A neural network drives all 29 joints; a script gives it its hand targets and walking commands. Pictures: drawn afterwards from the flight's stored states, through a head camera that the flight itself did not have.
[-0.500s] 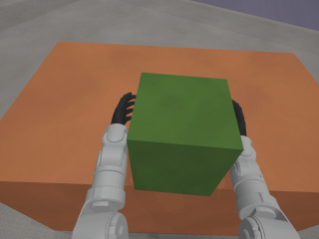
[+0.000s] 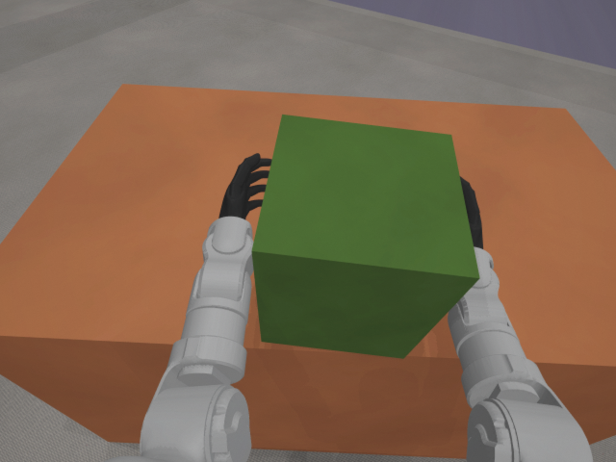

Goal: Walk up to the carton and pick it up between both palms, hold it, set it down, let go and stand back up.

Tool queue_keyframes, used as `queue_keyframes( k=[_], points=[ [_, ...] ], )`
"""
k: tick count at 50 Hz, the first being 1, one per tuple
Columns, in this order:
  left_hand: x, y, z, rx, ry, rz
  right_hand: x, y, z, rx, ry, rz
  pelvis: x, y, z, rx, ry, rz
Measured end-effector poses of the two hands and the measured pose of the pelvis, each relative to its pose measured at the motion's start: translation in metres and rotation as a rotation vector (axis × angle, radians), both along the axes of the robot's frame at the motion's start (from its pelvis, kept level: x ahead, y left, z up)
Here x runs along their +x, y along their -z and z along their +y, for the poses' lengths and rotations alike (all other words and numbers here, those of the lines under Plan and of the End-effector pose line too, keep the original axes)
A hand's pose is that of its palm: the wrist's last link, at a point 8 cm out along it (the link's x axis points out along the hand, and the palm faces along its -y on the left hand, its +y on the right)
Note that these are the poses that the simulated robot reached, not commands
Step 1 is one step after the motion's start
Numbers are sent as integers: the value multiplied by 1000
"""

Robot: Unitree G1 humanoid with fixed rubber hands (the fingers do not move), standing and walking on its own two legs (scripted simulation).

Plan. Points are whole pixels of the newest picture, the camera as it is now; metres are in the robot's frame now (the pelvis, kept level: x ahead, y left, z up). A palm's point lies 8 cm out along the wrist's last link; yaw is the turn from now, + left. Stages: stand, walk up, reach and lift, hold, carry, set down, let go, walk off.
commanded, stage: reach and lift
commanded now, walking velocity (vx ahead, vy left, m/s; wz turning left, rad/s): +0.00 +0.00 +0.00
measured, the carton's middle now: (348, 247) +0.36 -0.04 +0.08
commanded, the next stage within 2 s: none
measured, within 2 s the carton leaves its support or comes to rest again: neither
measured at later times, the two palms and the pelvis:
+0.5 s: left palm (213, 203) +0.38 +0.13 +0.15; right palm (456, 220) +0.36 -0.17 +0.14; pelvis -0.01 +0.00 +0.00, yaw +1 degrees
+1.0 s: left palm (195, 178) +0.37 +0.14 +0.20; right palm (460, 197) +0.36 -0.16 +0.18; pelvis -0.01 +0.01 +0.00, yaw +1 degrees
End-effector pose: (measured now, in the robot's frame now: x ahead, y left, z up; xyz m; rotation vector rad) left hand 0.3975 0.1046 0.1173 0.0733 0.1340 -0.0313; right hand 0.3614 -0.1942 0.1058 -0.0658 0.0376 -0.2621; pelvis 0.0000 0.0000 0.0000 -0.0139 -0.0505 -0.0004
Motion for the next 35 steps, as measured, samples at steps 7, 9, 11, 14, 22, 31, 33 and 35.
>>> queue_keyframes(
  k=[7,9,11,14,22,31,33,35],
  points=[
    [-6,-5,2,10,-2,44,-7,-2,2,26,1,42,-6,0,-1,2,-5,-18],
    [-8,-8,3,8,-4,43,-8,-4,3,32,-1,40,-8,0,0,3,-5,-24],
    [-9,-11,5,8,-6,46,-8,-6,5,41,-4,41,-10,0,0,3,-8,-31],
    [-11,-20,8,-3,-16,24,-7,-13,8,53,-12,17,-11,1,1,4,-10,-30],
    [-16,-34,19,-15,-52,24,-1,-30,18,56,-47,16,-12,1,1,4,-18,-60],
    [-22,-48,28,-23,-67,8,-1,-44,26,72,-63,-2,-10,2,2,-2,-22,-94],
    [-22,-50,29,-19,-66,21,-2,-46,27,77,-62,10,-9,2,3,-1,-22,-102],
    [-23,-53,30,-26,-65,21,-3,-49,28,86,-60,8,-8,2,4,-1,-19,-108]
  ],
)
